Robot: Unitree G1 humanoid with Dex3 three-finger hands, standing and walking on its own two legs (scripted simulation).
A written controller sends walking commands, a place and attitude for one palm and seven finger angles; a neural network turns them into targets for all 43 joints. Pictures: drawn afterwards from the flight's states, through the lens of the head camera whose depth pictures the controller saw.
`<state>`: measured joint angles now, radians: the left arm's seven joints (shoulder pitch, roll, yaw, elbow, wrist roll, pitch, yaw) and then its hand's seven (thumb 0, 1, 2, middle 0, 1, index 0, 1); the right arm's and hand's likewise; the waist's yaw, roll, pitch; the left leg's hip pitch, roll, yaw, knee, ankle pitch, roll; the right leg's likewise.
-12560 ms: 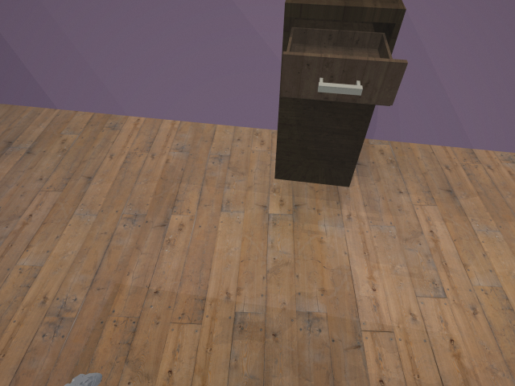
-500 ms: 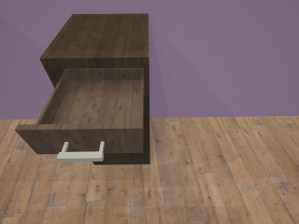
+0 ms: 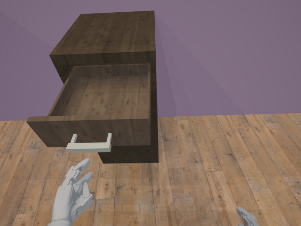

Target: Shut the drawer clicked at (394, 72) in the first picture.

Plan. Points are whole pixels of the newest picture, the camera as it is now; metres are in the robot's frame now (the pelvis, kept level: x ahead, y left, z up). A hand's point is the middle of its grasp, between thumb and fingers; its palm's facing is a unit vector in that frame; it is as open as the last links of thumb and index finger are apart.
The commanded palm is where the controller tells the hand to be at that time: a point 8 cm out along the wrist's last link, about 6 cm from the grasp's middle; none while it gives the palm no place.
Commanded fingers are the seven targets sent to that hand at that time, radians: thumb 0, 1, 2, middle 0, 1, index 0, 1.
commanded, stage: raise the hand and make a fist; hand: left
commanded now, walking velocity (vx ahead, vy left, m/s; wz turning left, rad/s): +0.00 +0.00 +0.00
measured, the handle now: (90, 142) +0.36 +0.20 +0.01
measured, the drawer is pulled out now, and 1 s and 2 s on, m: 0.30 0.30 0.30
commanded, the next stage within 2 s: bring the fist close to the handle in 1.68 s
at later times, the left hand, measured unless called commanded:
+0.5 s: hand (97, 207) +0.17 +0.13 +0.02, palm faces -0.07 -1.00 -0.04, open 4.4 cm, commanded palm +0.15 +0.20 +0.03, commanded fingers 0.00 0.90 0.90 -0.94 -1.10 -0.94 -1.10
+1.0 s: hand (84, 195) +0.18 +0.15 +0.07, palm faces +0.02 -1.00 -0.04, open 3.1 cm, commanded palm +0.15 +0.21 +0.08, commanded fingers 0.00 0.90 0.90 -1.40 -1.60 -1.40 -1.60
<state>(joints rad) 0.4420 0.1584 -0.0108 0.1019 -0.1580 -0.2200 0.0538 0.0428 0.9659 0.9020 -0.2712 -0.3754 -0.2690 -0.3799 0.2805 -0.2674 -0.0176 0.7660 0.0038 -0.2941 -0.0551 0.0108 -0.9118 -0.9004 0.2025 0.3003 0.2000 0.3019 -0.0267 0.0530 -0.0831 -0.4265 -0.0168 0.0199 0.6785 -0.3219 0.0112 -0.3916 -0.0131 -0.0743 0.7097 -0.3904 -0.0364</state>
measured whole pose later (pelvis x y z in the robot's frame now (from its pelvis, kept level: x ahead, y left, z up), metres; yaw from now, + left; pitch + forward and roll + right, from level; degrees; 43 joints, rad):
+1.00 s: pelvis +0.00 +0.01 -0.02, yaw +0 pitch +6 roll -1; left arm 0.57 0.17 -0.01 -0.34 -0.18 -0.23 -0.08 0.02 0.90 0.90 -1.25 -1.43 -1.25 -1.44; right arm 0.23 -0.24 0.03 0.49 0.02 -0.23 -0.03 0.01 -0.90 -0.90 0.20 0.30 0.20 0.30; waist 0.02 0.05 -0.10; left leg -0.58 0.00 0.01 0.90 -0.43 0.03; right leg -0.52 0.00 -0.08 0.88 -0.47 -0.02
